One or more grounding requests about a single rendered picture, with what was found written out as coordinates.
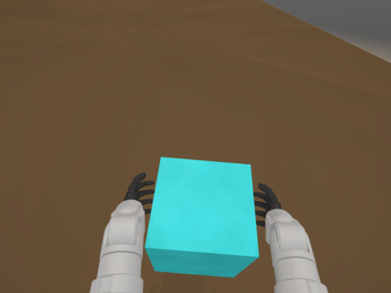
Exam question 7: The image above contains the robot right forearm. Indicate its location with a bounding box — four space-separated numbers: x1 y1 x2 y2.
265 209 328 293

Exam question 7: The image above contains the robot left forearm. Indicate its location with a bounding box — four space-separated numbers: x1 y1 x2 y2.
90 200 145 293

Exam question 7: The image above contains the left robot hand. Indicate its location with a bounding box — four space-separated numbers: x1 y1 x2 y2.
124 173 155 214

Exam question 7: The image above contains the right robot hand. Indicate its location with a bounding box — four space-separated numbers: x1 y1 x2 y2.
253 183 282 227

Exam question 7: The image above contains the carton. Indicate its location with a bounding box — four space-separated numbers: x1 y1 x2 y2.
145 157 259 278

